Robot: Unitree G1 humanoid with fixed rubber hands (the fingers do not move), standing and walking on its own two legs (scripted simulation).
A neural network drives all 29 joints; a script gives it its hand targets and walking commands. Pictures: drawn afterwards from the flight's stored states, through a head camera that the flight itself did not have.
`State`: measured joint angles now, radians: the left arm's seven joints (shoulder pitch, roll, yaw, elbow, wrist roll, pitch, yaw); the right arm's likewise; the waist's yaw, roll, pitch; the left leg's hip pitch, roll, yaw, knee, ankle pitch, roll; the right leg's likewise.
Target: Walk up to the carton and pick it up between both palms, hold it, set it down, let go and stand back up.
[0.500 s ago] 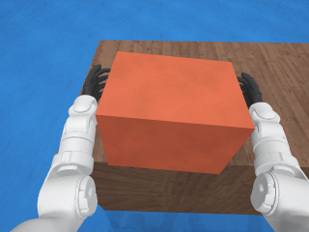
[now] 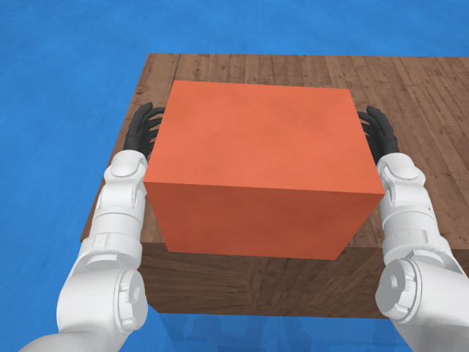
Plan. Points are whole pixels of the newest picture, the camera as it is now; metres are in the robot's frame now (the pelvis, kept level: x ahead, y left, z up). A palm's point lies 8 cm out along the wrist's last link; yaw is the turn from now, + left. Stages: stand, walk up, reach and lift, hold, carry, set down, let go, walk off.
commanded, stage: set down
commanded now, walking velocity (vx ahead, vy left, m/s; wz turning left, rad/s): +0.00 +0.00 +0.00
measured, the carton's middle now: (256, 172) +0.42 -0.06 +0.04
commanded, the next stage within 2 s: none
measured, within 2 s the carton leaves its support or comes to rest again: rests again in 1.08 s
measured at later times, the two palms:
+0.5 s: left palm (140, 156) +0.44 +0.15 +0.09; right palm (382, 154) +0.40 -0.27 +0.09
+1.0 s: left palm (143, 159) +0.44 +0.14 +0.08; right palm (380, 161) +0.39 -0.27 +0.08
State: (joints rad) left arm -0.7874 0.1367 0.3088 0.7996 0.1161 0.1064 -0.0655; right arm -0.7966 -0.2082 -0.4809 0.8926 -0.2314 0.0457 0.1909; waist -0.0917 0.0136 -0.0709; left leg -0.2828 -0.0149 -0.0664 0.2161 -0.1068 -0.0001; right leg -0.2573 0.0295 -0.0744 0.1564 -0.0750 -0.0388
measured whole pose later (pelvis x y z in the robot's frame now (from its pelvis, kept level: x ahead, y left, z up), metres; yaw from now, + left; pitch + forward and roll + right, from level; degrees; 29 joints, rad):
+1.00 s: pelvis +0.00 +0.00 +0.00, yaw -2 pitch +13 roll +0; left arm -0.80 0.16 0.29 0.96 0.06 -0.03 -0.04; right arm -0.80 -0.20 -0.47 0.94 -0.20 -0.02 0.17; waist -0.07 0.02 -0.11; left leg -0.35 -0.01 -0.03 0.22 -0.10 0.00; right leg -0.35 0.03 -0.05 0.19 -0.07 -0.04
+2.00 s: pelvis -0.03 +0.00 -0.04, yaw -7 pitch +31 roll -1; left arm -1.06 0.43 -0.23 1.27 -0.57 -0.15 0.03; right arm -1.08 -0.58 0.23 1.36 0.58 -0.12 0.14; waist 0.03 0.02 -0.35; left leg -0.91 0.03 0.02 0.58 -0.22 -0.01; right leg -0.92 0.08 0.02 0.50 -0.13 -0.03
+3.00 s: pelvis -0.02 +0.00 -0.01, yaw -6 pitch +11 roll -1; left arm -0.77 0.42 -0.06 0.90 -0.39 0.16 0.02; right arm -0.82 -0.53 0.08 1.05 0.43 0.14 0.11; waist -0.01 0.02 -0.17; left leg -0.39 0.02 0.01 0.35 -0.16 0.00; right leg -0.38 0.07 0.04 0.26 -0.07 -0.03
